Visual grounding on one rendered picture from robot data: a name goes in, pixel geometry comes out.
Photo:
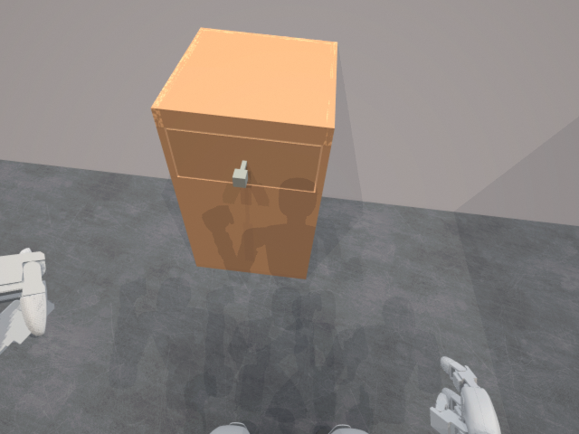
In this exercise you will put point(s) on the handle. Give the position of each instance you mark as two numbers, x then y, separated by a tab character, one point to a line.
240	176

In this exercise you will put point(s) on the cabinet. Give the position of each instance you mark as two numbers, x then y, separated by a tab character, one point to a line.
251	85

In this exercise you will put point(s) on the robot left shin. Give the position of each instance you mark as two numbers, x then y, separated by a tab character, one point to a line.
238	424

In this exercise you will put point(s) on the left robot hand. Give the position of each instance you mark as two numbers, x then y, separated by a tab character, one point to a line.
21	282

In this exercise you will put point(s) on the drawer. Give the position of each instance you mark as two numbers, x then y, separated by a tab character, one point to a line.
270	162

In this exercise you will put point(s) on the right robot hand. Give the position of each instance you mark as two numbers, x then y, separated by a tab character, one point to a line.
471	412

